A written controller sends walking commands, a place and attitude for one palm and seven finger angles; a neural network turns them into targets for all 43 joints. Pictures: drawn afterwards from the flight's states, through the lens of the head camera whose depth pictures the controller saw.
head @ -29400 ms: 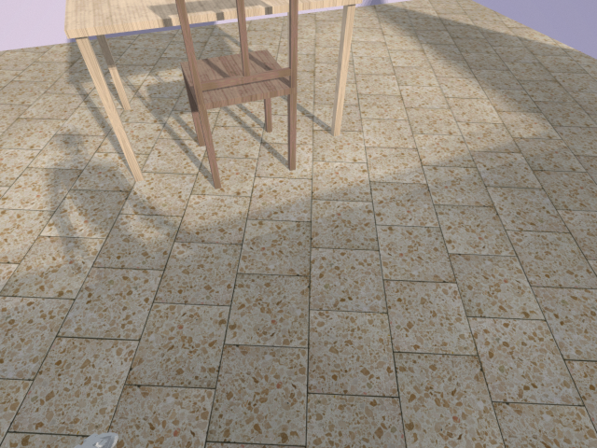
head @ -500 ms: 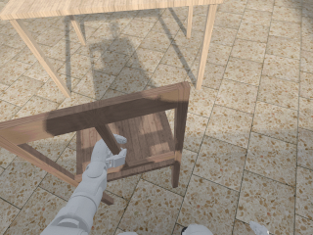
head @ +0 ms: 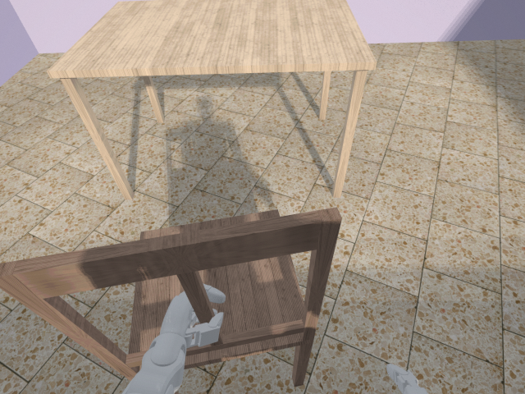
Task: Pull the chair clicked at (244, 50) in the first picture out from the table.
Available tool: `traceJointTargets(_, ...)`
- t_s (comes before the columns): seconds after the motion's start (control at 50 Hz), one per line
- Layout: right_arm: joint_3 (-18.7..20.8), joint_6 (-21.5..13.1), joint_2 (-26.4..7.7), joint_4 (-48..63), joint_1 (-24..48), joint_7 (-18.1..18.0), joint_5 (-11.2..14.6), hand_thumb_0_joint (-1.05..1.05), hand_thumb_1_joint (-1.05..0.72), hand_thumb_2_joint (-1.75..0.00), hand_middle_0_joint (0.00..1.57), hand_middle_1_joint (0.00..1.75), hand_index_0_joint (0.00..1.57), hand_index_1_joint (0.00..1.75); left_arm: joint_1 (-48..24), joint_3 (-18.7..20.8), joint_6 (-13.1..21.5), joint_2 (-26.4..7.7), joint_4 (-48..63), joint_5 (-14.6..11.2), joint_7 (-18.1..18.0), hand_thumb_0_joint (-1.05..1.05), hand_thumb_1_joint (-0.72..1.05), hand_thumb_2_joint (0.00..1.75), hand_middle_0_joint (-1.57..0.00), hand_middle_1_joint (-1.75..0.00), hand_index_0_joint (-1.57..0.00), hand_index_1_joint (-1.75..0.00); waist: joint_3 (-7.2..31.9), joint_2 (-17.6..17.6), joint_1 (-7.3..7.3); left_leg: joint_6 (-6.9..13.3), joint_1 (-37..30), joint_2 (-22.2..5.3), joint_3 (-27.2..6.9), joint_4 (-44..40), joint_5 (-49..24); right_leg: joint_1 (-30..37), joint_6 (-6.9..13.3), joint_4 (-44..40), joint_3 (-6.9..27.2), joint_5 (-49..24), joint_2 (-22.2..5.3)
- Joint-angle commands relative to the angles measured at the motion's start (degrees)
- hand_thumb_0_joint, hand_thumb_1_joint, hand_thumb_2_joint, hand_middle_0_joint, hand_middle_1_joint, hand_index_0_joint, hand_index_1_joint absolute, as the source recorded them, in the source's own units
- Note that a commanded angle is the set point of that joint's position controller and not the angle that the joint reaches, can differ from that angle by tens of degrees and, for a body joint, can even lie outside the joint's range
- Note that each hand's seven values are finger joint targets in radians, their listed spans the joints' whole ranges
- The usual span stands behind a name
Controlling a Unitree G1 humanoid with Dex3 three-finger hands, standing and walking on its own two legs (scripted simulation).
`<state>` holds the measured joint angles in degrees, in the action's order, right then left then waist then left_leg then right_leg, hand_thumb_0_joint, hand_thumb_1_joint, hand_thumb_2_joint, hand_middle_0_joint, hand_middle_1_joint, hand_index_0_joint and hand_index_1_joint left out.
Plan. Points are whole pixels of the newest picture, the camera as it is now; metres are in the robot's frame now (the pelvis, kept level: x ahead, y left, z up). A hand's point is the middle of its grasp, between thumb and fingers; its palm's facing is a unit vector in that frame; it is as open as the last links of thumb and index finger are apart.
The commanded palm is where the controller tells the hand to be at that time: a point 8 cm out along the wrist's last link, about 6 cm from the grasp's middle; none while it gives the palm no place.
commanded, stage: stop walking, hand still on the chair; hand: left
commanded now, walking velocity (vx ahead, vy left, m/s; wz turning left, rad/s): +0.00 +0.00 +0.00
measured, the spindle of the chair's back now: (204, 311) +0.27 +0.12 -0.07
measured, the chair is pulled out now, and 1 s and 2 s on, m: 0.72 0.72 0.72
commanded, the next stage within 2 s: open the thumb and straighten the fingers in 0.18 s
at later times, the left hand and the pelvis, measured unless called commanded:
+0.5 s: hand (209, 323) +0.25 +0.11 -0.06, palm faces -0.09 -0.99 -0.14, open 7.3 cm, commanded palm +0.23 +0.16 -0.04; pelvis +0.00 +0.00 -0.01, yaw +1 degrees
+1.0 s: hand (203, 328) +0.25 +0.12 -0.07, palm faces -0.08 -0.99 -0.15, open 16.9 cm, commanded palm +0.24 +0.17 -0.05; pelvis +0.01 +0.01 -0.03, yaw +3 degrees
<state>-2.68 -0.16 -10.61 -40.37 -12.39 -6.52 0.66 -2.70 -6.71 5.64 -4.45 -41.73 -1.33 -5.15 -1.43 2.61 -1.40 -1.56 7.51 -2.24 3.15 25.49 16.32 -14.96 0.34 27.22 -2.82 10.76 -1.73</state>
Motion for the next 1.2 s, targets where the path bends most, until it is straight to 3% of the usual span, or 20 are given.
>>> traceJointTargets(0.0, 2.97, -2.91, -8.09, 7.57, 3.47, -0.83, -0.43, 0.0, -0.9, -0.9, 0.2, 0.3, 0.2, 0.3, -11.31, 2.01, 3.66, -6.49, 14.18, 0.51, -0.58, 0.0, 0.9, 0.9, -0.5, -1.45, -0.5, -1.45, 11.43, -2.95, 0.48, 2.04, -0.33, -3.96, -4.28, -3.93, -12.88, 7.09, 1.15, -4.22, 5.57, -11.78, -4.99)
traceJointTargets(0.06, 2.98, -2.62, -7.9, 8.07, 4.0, -0.83, -0.33, 0.0, -0.9, -0.9, 0.2, 0.3, 0.2, 0.3, -10.46, 1.83, 3.51, -6.12, 14.67, 0.39, -0.56, 0.0, 0.9, 0.9, -0.5, -1.45, -0.5, -1.45, 11.7, -4.53, 0.53, 1.91, -0.26, -3.89, -4.15, -3.71, -12.74, 7.76, 1.26, -4.55, 5.86, -12.55, -5.18)
traceJointTargets(0.26, 3.25, -2.01, -7.79, 9.57, 4.58, -0.91, -0.34, 0.0, -0.9, -0.9, 0.2, 0.3, 0.2, 0.3, -6.9, 2.63, 3.21, -7.08, 19.2, 0.16, -0.82, 0.0, 0.9, 0.9, -0.5, -1.45, -0.5, -1.45, 12.44, -2.8, 0.67, 1.65, -0.24, -3.55, -3.81, -4.16, -13.09, 9.01, 1.3, -5.3, 5.29, -13.79, -5.14)
traceJointTargets(0.28, 4.56, -2.01, -11.35, 8.02, 3.89, 0.7, 2.83, 0.0, -0.9, -0.9, 0.2, 0.3, 0.2, 0.3, -1.01, -1.96, -0.64, -2.53, 9.15, -1.44, 0.4, 0.0, 0.78, 0.84, -0.5, -1.45, -0.5, -1.45, 11.92, -5.63, -2.51, 1.16, 6.3, -0.97, -1.56, -3.18, -10.62, 6.91, 0.9, -2.32, 0.58, -10.1, -2.96)
traceJointTargets(0.3, 3.95, -2.09, -10.48, 8.92, 3.33, 1.93, 3.1, 0.0, -0.9, -0.9, 0.2, 0.3, 0.2, 0.3, -5.45, -0.93, -0.72, -2.12, 12.63, -2.67, 1.0, 0.0, 0.66, 0.78, -0.5, -1.45, -0.5, -1.45, 8.12, -9.85, -2.48, 1.53, 9.89, -0.98, -1.88, -1.89, -7.85, 3.79, 0.61, -1.68, 0.56, -8.63, -2.41)
traceJointTargets(0.32, 4.73, -2.91, -10.51, 9.72, 4.13, 2.6, 3.03, 0.0, -0.9, -0.9, 0.2, 0.3, 0.2, 0.3, -9.22, 2.16, 0.32, -6.45, 19.17, -2.19, 1.45, 0.0, 0.54, 0.73, -0.5, -1.45, -0.5, -1.45, 10.25, -8.39, -1.94, 1.86, 11.51, -0.27, -1.67, -0.84, -5.81, 3.16, 0.49, -0.96, 1.18, -6.47, -2.16)
traceJointTargets(0.34, 5.11, -4.04, -9.99, 10.86, 4.56, 2.99, 2.71, 0.0, -0.9, -0.9, 0.2, 0.3, 0.2, 0.3, -7.16, 2.96, 0.68, -6.93, 22.47, -1.94, 1.86, 0.0, 0.42, 0.67, -0.5, -1.45, -0.5, -1.45, 13.38, -5.72, -0.78, 2.07, 11.63, 0.35, -0.93, 0.25, -5.01, 3.55, 0.54, -0.08, 1.65, -5.21, -2.02)
traceJointTargets(0.38, 4.87, -5.6, -9.46, 11.68, 4.73, 3.59, 2.64, 0.0, -0.9, -0.9, 0.2, 0.3, 0.2, 0.3, -5.25, 1.02, -0.14, -5.83, 25.57, -1.64, 2.68, 0.0, 0.17, 0.55, -0.5, -1.45, -0.5, -1.45, 13.94, -2.32, -0.88, 1.83, 12.76, 0.59, -0.96, 1.7, -5.08, 2.38, 1.02, 1.41, 1.52, -5.2, -1.85)
traceJointTargets(0.46, 4.76, -6.79, -9.77, 13.42, 4.34, 4.35, 2.25, 0.0, -0.9, -0.9, 0.2, 0.3, 0.2, 0.3, -1.65, 0.06, -3.44, -4.17, 27.04, -0.48, 2.67, 0.0, -0.31, 0.32, -0.5, -1.45, -0.5, -1.45, 14.36, -1.64, -0.46, 1.61, 15.92, 1.06, -1.06, 4.42, -4.57, -1.61, 0.83, 4.66, 0.4, -3.72, -1.16)
traceJointTargets(0.48, 4.74, -6.97, -10.05, 13.45, 4.18, 4.32, 2.24, 0.0, -0.9, -0.9, 0.2, 0.3, 0.2, 0.3, -1.59, -0.3, -4.66, -4.03, 26.83, -0.83, 2.45, 0.0, -0.43, 0.26, -0.47, -1.38, -0.47, -1.38, 13.7, -3.51, -0.87, 1.69, 16.6, 0.91, -1.49, 4.82, -3.9, -2.32, 0.79, 4.78, 0.06, -2.98, -1.05)
traceJointTargets(0.5, 5.01, -6.91, -10.88, 13.57, 3.69, 3.99, 2.17, 0.0, -0.9, -0.9, 0.2, 0.3, 0.2, 0.3, -5.39, 4.74, -5.1, -9.59, 30.14, -0.8, 1.79, 0.0, -0.55, 0.2, -0.45, -1.3, -0.45, -1.3, 15.95, -3.14, -0.53, 1.84, 16.69, 1.08, -1.54, 5.25, -3.77, -1.74, 0.53, 5.26, 0.56, -2.77, -1.1)
traceJointTargets(0.56, 4.73, -7.56, -10.24, 14.95, 3.71, 3.51, 1.92, 0.0, -0.9, -0.9, 0.2, 0.3, 0.2, 0.3, -2.35, 2.29, -7.48, -5.58, 30.83, -0.73, 2.4, 0.0, -0.55, 0.2, -0.38, -1.09, -0.38, -1.09, 16.82, -4.95, -0.42, 1.89, 17.95, 1.26, -1.49, 6.74, -4.02, -2.36, 0.2, 7.06, -0.04, -3.04, -1.0)
traceJointTargets(0.66, 4.62, -8.49, -10.47, 15.84, 2.86, 2.79, 1.74, 0.0, -0.9, -0.9, 0.2, 0.3, 0.2, 0.3, -4.93, 0.32, -9.42, -4.33, 35.18, -0.68, 2.53, 0.0, -0.55, 0.2, -0.25, -0.73, -0.25, -0.73, 17.51, -6.02, -1.54, 1.91, 18.58, 1.39, -2.28, 9.08, -3.61, -5.67, -0.04, 9.21, -0.83, -1.57, -0.79)
traceJointTargets(0.76, 4.45, -9.24, -10.54, 16.15, 2.14, 2.07, 1.52, 0.0, -0.9, -0.9, 0.2, 0.3, 0.2, 0.3, -4.64, 0.79, -10.62, -5.28, 38.04, -0.24, 2.3, 0.0, -0.55, 0.2, -0.13, -0.36, -0.13, -0.36, 18.68, -4.81, -1.43, 2.02, 19.04, 1.78, -2.57, 10.96, -4.5, -6.76, -0.09, 10.83, -0.95, -2.06, -0.89)
traceJointTargets(0.78, 4.65, -9.24, -10.77, 16.36, 1.85, 2.06, 1.4, 0.0, -0.9, -0.9, 0.2, 0.3, 0.2, 0.3, 1.27, 4.08, -11.26, -8.05, 35.82, -0.17, 2.19, 0.0, -0.55, 0.2, -0.1, -0.29, -0.1, -0.29, 18.14, -5.48, -0.01, 1.79, 20.26, 1.75, -2.65, 11.08, -5.01, -6.0, 0.22, 11.25, -1.09, -2.45, -0.92)
traceJointTargets(0.8, 4.24, -9.14, -10.48, 16.79, 1.91, 2.23, 1.43, 0.0, -0.9, -0.9, 0.2, 0.3, 0.2, 0.3, 2.16, 1.73, -11.57, -5.84, 37.08, -0.19, 2.49, 0.0, -0.55, 0.2, -0.07, -0.22, -0.07, -0.22, 17.7, -5.33, -0.44, 1.86, 20.31, 1.89, -2.5, 11.48, -5.45, -6.43, 0.14, 11.57, -1.12, -3.51, -1.03)
traceJointTargets(0.86, 4.31, -9.01, -10.46, 17.76, 1.78, 2.17, 1.41, 0.0, -0.9, -0.9, 0.2, 0.3, 0.2, 0.3, 1.7, 1.68, -12.18, -6.36, 40.4, -0.01, 2.84, 0.0, -0.55, 0.2, 0.0, 0.0, 0.0, 0.0, 17.86, -5.56, -0.96, 2.05, 21.32, 1.97, -2.45, 12.58, -4.88, -7.16, -0.13, 12.01, -0.98, -3.25, -1.07)
traceJointTargets(0.96, 4.13, -9.31, -10.51, 18.23, 0.85, 1.63, 1.34, 0.0, -0.9, -0.9, 0.2, 0.3, 0.2, 0.3, 0.63, 0.94, -12.98, -6.6, 43.91, 0.09, 3.03, 0.0, -0.55, 0.2, 0.0, 0.0, 0.0, 0.0, 18.84, -5.05, -1.94, 2.19, 21.14, 2.1, -2.91, 14.03, -5.91, -7.72, -0.19, 12.92, -1.2, -4.12, -1.02)
traceJointTargets(1.04, 4.24, -9.88, -10.37, 18.47, 0.38, 1.59, 1.26, 0.0, -0.9, -0.9, 0.2, 0.3, 0.2, 0.3, 5.67, 0.28, -13.67, -5.78, 45.44, -0.28, 2.89, 0.0, -0.55, 0.2, 0.0, 0.0, 0.0, 0.0, 20.04, -4.58, -1.55, 2.09, 20.58, 2.09, -3.03, 14.91, -8.44, -7.04, -0.07, 13.69, -1.49, -7.3, -1.08)
traceJointTargets(1.18, 4.32, -9.06, -10.39, 20.75, 0.89, 1.74, 1.23, 0.0, -0.9, -0.9, 0.2, 0.3, 0.2, 0.3, 16.51, 2.57, -14.64, -8.61, 48.94, 0.42, 3.33, 0.0, -0.55, 0.2, 0.0, 0.0, 0.0, 0.0, 18.55, -4.65, -0.05, 2.02, 24.0, 2.36, -2.84, 15.61, -7.57, -6.69, 0.31, 14.63, -1.37, -6.92, -1.35)
